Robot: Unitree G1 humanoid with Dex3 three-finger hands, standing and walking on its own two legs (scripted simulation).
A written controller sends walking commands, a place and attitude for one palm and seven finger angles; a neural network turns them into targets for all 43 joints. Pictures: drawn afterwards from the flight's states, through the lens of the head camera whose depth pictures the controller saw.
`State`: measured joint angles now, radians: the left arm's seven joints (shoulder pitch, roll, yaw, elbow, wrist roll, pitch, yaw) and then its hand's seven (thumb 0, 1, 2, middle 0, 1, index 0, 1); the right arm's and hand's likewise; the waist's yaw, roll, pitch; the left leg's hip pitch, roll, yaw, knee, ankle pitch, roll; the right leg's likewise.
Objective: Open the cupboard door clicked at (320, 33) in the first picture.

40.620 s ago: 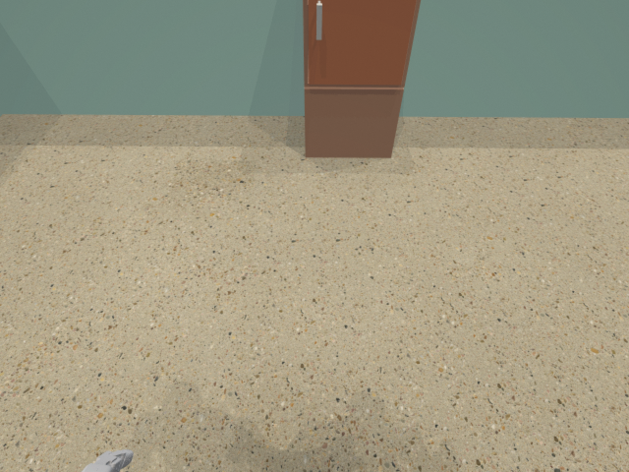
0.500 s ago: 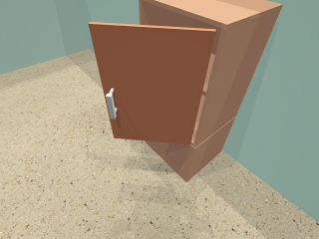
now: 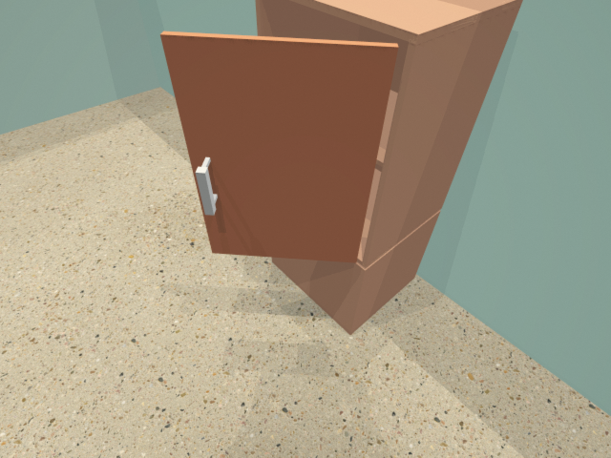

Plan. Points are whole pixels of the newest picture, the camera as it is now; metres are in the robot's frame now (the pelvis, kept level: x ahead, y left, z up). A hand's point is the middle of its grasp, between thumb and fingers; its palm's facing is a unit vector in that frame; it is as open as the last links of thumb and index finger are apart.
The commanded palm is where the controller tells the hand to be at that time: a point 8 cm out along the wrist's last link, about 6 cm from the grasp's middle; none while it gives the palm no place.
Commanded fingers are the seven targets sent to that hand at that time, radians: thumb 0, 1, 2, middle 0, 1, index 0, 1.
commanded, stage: come to a stop and stand still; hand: left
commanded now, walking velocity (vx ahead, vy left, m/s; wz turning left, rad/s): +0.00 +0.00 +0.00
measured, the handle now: (208, 186) +0.69 +0.26 -0.07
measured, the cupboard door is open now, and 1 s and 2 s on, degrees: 44 44 44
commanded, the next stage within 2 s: look again from close up in 0.16 s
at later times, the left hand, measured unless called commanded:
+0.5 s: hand out of the picture -0.05 +0.17 -0.18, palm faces +0.06 -0.98 -0.17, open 7.4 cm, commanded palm none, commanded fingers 0.00 0.90 0.90 -0.20 -0.30 -0.20 -0.30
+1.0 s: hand out of the picture -0.07 +0.20 -0.18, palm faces +0.08 -0.98 -0.15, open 7.4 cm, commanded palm none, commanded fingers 0.00 0.90 0.90 -0.20 -0.30 -0.20 -0.30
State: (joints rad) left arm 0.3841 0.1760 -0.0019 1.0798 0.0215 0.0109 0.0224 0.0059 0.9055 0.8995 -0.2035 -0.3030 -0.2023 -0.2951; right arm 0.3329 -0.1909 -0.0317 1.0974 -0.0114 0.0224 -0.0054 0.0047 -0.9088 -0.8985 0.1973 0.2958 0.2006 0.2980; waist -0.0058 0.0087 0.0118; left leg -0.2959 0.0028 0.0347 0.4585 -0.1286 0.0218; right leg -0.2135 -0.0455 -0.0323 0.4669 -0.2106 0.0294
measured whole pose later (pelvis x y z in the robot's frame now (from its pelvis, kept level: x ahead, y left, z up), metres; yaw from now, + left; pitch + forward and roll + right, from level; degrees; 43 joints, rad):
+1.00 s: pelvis -0.03 +0.03 +0.00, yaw +0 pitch -2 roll -2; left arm 0.40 0.13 0.05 1.08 0.03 0.04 0.03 0.00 0.91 0.90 -0.20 -0.30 -0.20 -0.29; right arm 0.31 -0.16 -0.07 1.06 -0.02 0.04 -0.01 0.00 -0.91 -0.90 0.20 0.30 0.20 0.30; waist 0.00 -0.01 -0.02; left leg -0.41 -0.04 0.04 0.78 -0.35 -0.01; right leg -0.28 -0.07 0.01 0.47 -0.25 0.03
